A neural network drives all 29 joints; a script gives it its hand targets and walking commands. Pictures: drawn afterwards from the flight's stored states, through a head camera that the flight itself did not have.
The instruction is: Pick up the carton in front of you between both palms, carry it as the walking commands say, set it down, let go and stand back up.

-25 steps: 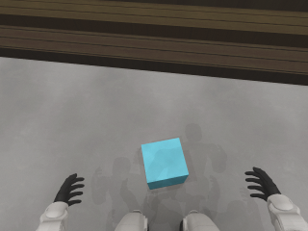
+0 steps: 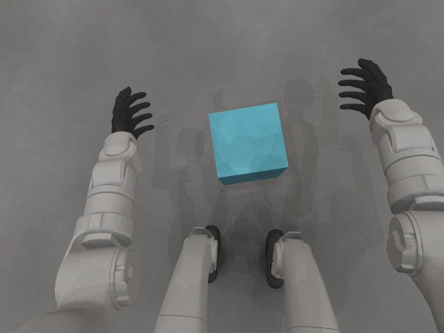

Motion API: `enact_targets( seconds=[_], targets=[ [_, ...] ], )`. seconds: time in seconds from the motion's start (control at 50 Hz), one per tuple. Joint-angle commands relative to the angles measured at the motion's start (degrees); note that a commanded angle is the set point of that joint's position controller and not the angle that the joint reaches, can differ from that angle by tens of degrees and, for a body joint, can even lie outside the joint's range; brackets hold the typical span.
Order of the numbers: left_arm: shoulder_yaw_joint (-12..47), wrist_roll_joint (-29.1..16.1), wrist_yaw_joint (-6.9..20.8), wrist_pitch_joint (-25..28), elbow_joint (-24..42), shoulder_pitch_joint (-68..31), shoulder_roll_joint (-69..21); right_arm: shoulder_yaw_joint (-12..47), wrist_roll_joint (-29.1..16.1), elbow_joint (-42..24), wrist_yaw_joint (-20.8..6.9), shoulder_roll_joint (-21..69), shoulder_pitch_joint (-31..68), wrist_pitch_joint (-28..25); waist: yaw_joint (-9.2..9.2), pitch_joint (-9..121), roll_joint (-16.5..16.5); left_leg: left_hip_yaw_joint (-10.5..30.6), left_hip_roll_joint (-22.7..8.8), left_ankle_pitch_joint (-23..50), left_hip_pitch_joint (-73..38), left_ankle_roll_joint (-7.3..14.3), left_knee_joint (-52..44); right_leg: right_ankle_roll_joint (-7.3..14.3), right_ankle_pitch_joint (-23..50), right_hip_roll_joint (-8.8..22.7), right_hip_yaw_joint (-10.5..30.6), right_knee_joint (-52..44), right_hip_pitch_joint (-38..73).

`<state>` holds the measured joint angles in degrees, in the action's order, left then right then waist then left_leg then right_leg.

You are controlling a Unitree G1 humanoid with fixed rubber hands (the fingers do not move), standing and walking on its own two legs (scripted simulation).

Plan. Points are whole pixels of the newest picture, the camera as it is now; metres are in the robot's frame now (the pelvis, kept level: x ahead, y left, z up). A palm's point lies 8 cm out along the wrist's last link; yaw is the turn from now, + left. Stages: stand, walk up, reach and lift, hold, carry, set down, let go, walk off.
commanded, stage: reach and lift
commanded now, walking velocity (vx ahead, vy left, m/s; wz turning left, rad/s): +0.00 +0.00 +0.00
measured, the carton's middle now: (246, 148) +0.51 +0.01 -0.54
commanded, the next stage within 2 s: none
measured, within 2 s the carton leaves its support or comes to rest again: leaves its support in 1.94 s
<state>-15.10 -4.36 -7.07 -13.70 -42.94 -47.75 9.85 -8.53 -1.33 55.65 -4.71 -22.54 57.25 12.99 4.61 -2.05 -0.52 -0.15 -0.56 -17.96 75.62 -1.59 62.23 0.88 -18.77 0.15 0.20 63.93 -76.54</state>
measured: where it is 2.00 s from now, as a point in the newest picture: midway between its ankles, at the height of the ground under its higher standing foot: (241, 266)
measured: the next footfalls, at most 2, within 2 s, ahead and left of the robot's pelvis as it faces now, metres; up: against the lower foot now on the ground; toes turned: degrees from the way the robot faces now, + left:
none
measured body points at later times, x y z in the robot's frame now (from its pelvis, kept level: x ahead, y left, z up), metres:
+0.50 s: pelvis +0.02 +0.00 -0.08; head +0.35 -0.02 +0.23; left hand +0.49 +0.21 -0.23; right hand +0.56 -0.17 -0.23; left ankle +0.09 +0.14 -0.63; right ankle +0.09 -0.11 -0.63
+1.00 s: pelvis -0.04 +0.01 -0.27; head +0.33 -0.01 -0.01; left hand +0.49 +0.20 -0.44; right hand +0.55 -0.17 -0.44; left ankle +0.09 +0.14 -0.63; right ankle +0.09 -0.11 -0.63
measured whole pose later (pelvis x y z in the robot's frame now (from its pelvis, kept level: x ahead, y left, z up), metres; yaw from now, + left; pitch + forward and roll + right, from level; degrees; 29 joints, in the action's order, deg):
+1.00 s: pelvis -0.04 +0.01 -0.27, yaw +2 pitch +40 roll +4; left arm -12.8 -11.8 -10.7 -4.4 -59.4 -77.4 12.2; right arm 1.0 -11.2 71.8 1.4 -28.4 88.1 4.9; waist 4.2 -16.2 1.3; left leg -0.4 1.5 -28.6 128.6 -2.7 116.9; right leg 0.5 -29.3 0.1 2.3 119.3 -130.2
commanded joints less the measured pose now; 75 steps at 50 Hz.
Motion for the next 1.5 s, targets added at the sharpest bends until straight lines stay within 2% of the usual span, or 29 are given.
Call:
enact_targets(
  seconds=[0.0, 0.08, 0.14, 0.26, 0.32, 0.38, 0.5, 0.6, 0.7, 0.8, 0.9, 0.96, 1.02, 1.08, 1.18, 1.24, 1.36, 1.48],
  targets=[
    [-2.7, 0.5, -1.1, 0.4, 3.9, -19.5, 5.2, -1.7, 0.7, -1.2, -0.4, -8.9, 23.6, -0.7, 1.05, 47.0, -3.6, -3.5, 3.4, -2.7, -15.7, -1.8, -5.3, -0.9, -3.7, -2.7, 0.1, -6.8, 22.2],
    [-6.0, 2.5, -1.6, 0.8, 2.3, -25.6, 3.8, -3.2, 2.8, 2.7, -0.8, -9.4, 31.8, -1.2, 1.70, 51.3, -4.6, -4.2, 3.9, -2.1, -12.8, -2.1, -3.6, -0.8, -3.2, -3.3, 0.2, -5.4, 20.6],
    [-8.6, 4.8, -1.4, 1.7, 3.2, -25.7, 2.9, -4.6, 5.2, 3.1, -0.7, -8.8, 33.1, -1.8, 1.74, 57.3, -5.7, -4.9, 4.5, 2.5, -12.5, -2.3, -3.0, -1.0, 2.5, -3.7, 0.4, -4.8, 23.4],
    [-11.4, 8.0, 0.3, 6.1, 4.8, -21.6, 0.3, -6.8, 8.0, 0.6, 0.2, -3.8, 30.8, -5.0, 2.33, 60.0, -7.9, -5.1, 5.1, 13.5, -3.5, -2.0, -0.1, -1.2, 19.2, -3.7, 1.9, -0.1, 25.6],
    [-12.1, 8.7, 1.2, 8.4, 3.6, -19.2, -0.7, -7.6, 8.5, 0.3, 1.1, -1.0, 27.6, -6.6, 2.05, 59.1, -8.2, -4.6, 5.1, 16.3, 4.4, -2.1, 3.5, -1.3, 26.1, -3.3, 3.0, 4.3, 23.0],
    [-12.3, 8.6, 1.7, 10.4, 1.4, -16.8, -1.1, -7.9, 8.6, 0.6, 2.1, 0.9, 23.7, -7.8, 1.12, 58.0, -7.7, -4.0, 5.1, 17.1, 12.1, -2.5, 8.5, -1.4, 29.7, -3.0, 3.8, 9.6, 17.1],
    [-9.1, 4.8, 1.0, 12.5, 0.4, -16.6, 0.5, -5.9, 5.7, -1.3, 4.6, -0.7, 22.5, -9.7, -0.71, 61.3, -5.5, -3.2, 5.0, 18.0, 19.5, -3.5, 20.1, -1.3, 28.2, -3.0, 3.5, 20.9, 5.8],
    [-3.1, -1.2, -1.5, 12.6, 2.2, -20.4, 4.5, 0.6, -1.5, -4.3, 6.3, -5.8, 27.4, -10.5, -0.36, 70.2, -5.6, -3.5, 4.7, 18.7, 16.9, -3.3, 29.7, -1.5, 24.9, -3.0, 2.0, 30.6, 2.8],
    [1.1, -6.4, -3.7, 11.0, 3.6, -26.9, 7.3, 5.2, -7.2, -5.1, 6.7, -9.7, 34.1, -9.3, 0.35, 73.2, -6.7, -4.4, 4.3, 12.1, 16.0, -2.7, 36.4, -1.4, 14.8, -2.5, 0.8, 37.0, 0.2],
    [2.3, -8.1, -4.5, 9.2, -1.9, -34.3, 7.9, 7.3, -9.3, 1.7, 6.6, -11.5, 40.8, -8.0, 0.52, 62.9, -6.8, -4.4, 3.2, 0.7, 19.1, -2.3, 40.3, -1.2, 0.4, -1.1, 0.7, 40.0, -9.4],
    [1.7, -7.6, -4.0, 9.6, -9.7, -40.0, 8.6, 8.5, -9.8, 10.1, 6.1, -12.1, 44.6, -8.5, 0.47, 52.1, -5.2, -3.5, 2.3, -4.0, 21.8, -1.8, 44.5, -0.7, -6.0, 0.2, 1.6, 43.4, -17.7],
    [1.7, -7.2, -3.5, 10.6, -13.2, -42.7, 9.0, 9.1, -10.0, 13.1, 6.1, -12.6, 46.6, -9.4, 0.23, 48.3, -4.2, -3.0, 2.0, -3.6, 22.6, -1.9, 47.2, -0.7, -6.0, 0.5, 2.1, 45.8, -20.3],
    [2.3, -7.7, -3.2, 11.9, -14.6, -45.2, 9.8, 10.3, -10.8, 13.5, 6.4, -13.4, 49.1, -10.6, 0.06, 48.9, -4.0, -2.8, 1.8, -0.8, 22.0, -2.1, 49.8, -0.8, -3.3, 0.7, 2.5, 48.4, -19.5],
    [4.0, -10.2, -3.5, 13.1, -13.7, -46.7, 10.3, 12.1, -12.2, 11.1, 7.2, -14.2, 51.5, -11.7, -0.08, 55.0, -4.7, -3.3, 2.1, 3.7, 19.2, -2.0, 52.0, -1.0, 1.3, 0.6, 2.5, 50.9, -15.0],
    [7.9, -14.6, -3.6, 13.1, -15.0, -46.6, 8.9, 14.2, -13.3, 7.6, 7.8, -14.0, 53.3, -12.0, -1.96, 58.1, -7.7, -3.8, 3.1, 6.1, 21.4, -1.9, 53.8, -1.1, 6.3, 0.5, 1.9, 53.1, -9.7],
    [7.5, -14.2, -4.0, 13.2, -14.7, -44.1, 8.9, 14.4, -13.3, 6.8, 7.9, -12.3, 50.6, -11.7, -1.35, 59.4, -7.8, -4.4, 3.8, 8.5, 21.2, -1.8, 54.4, -1.2, 9.4, 0.1, 1.7, 53.6, -7.9],
    [4.4, -10.3, -3.8, 13.6, -17.1, -40.7, 8.1, 12.1, -11.3, 10.9, 7.2, -8.8, 45.0, -11.3, -0.20, 48.9, -5.7, -3.8, 3.8, 5.7, 25.4, -1.8, 53.7, -1.2, 5.9, -0.1, 2.3, 52.6, -17.4],
    [4.9, -9.5, -3.5, 13.9, -16.0, -43.1, 6.4, 11.9, -10.8, 12.0, 7.3, -7.7, 45.7, -11.8, -1.12, 46.4, -3.9, -3.1, 4.0, 4.5, 24.6, -2.0, 53.1, -0.9, 3.0, -0.3, 2.4, 51.5, -21.2]
  ],
)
